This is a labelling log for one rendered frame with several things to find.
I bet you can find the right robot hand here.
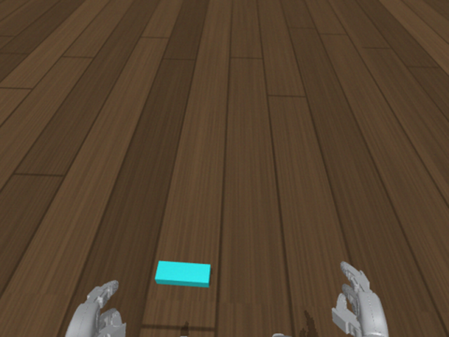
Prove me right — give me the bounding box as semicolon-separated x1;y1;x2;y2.
332;261;389;337

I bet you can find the carton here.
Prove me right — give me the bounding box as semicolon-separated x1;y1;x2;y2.
155;261;210;288

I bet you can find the left robot hand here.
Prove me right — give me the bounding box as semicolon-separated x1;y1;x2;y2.
65;280;126;337

